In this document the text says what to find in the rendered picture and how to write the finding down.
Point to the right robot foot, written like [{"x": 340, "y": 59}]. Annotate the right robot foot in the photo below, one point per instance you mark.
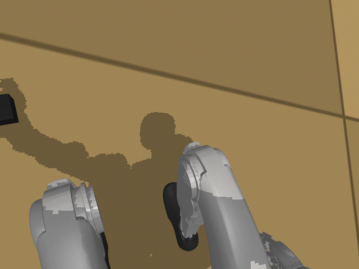
[{"x": 173, "y": 212}]

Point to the left robot foot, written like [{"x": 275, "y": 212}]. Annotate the left robot foot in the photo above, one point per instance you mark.
[{"x": 106, "y": 249}]

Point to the right robot hand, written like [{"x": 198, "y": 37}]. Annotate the right robot hand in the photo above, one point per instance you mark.
[{"x": 280, "y": 255}]

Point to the small box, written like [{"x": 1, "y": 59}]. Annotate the small box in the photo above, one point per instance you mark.
[{"x": 8, "y": 113}]

